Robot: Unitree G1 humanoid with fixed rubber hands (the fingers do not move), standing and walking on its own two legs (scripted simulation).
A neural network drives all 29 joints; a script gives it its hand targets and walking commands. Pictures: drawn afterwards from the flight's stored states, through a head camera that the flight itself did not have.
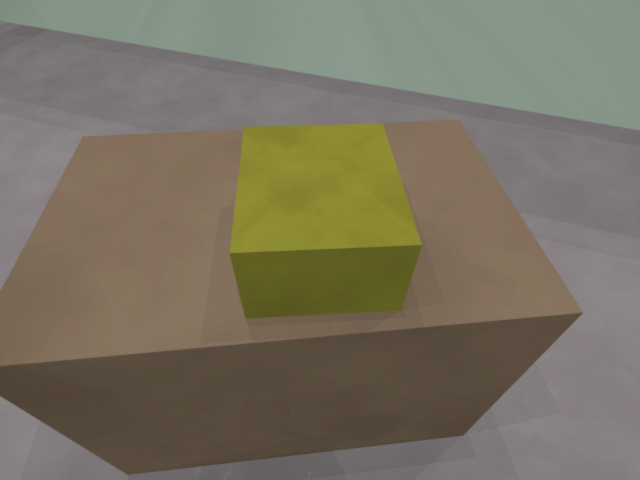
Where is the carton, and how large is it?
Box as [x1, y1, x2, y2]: [229, 124, 421, 317]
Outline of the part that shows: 382,124 244,127 229,253 245,317 401,309 421,243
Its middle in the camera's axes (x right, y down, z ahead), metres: +0.00 -0.04 +0.67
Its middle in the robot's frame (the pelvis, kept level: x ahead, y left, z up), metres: +0.54 +0.00 +0.00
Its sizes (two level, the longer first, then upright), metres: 0.300 0.255 0.164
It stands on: a pedestal, 0.69 m high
